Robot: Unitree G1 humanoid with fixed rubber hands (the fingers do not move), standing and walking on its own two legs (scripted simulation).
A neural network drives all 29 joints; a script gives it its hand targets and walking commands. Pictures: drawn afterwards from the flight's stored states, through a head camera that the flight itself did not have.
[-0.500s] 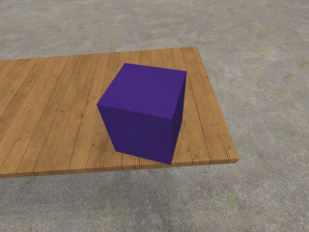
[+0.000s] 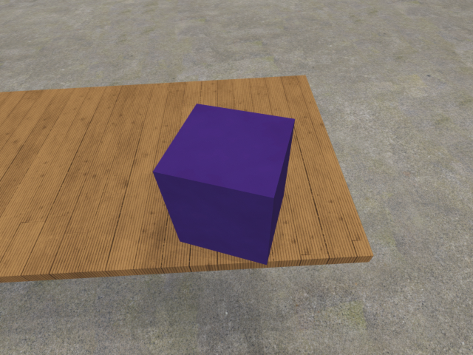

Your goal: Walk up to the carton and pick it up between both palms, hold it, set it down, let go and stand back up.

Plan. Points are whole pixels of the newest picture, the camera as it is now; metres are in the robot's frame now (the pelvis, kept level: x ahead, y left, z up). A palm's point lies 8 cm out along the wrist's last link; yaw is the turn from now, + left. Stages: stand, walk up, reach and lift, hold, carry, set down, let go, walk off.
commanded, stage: stand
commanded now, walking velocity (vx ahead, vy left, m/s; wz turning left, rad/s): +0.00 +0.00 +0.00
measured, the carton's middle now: (232, 185) +0.44 +0.03 -0.01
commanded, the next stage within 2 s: none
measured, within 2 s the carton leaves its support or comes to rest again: neither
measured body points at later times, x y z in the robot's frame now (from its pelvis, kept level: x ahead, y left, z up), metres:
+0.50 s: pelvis +0.03 +0.01 +0.00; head +0.04 +0.00 +0.45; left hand +0.10 +0.29 -0.13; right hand +0.08 -0.28 -0.14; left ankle -0.03 +0.15 -0.74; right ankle +0.05 -0.14 -0.74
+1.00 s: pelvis +0.04 +0.02 +0.00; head +0.05 +0.01 +0.45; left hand +0.10 +0.30 -0.14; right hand +0.08 -0.26 -0.14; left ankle -0.03 +0.15 -0.74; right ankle +0.05 -0.14 -0.74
